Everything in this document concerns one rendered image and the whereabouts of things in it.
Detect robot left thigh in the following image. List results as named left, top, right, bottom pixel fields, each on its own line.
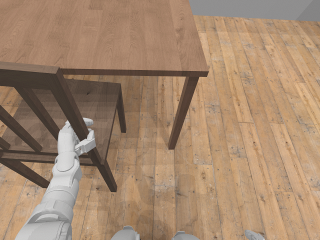
left=111, top=229, right=140, bottom=240

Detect right robot shin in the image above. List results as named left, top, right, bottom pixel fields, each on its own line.
left=174, top=231, right=186, bottom=237

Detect left robot upper arm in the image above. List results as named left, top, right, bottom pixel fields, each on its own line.
left=17, top=221, right=72, bottom=240

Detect left robot hand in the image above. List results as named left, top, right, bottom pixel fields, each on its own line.
left=57, top=117, right=96, bottom=157

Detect right robot hand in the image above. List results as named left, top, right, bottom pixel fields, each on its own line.
left=244, top=229, right=265, bottom=240

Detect chair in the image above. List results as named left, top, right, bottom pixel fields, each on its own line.
left=0, top=61, right=127, bottom=192

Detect left robot forearm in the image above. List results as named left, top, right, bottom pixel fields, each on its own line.
left=14, top=151, right=82, bottom=240

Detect table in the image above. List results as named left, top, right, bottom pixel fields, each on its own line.
left=0, top=0, right=209, bottom=150

